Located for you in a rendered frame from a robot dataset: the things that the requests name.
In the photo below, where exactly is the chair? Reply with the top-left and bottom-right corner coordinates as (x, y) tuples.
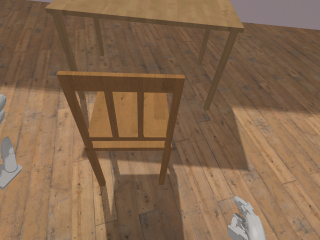
(56, 71), (185, 186)

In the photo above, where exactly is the table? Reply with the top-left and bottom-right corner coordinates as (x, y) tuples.
(45, 0), (245, 111)

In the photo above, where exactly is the robot right hand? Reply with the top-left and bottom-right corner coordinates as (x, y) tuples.
(228, 196), (267, 240)

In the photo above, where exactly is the robot left hand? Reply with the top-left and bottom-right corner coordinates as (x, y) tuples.
(0, 94), (22, 190)

